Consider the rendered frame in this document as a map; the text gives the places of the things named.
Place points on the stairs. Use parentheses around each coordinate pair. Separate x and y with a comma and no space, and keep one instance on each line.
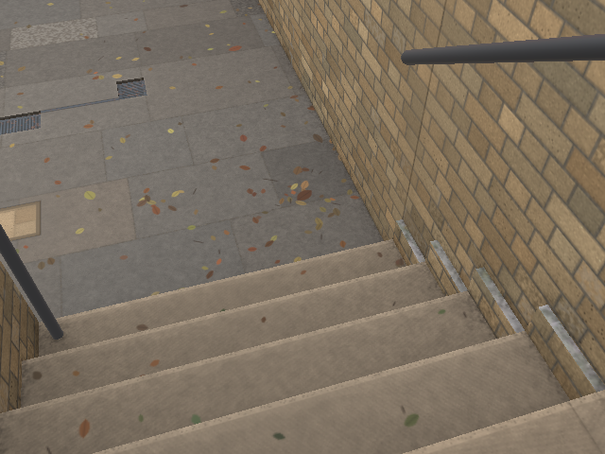
(351,352)

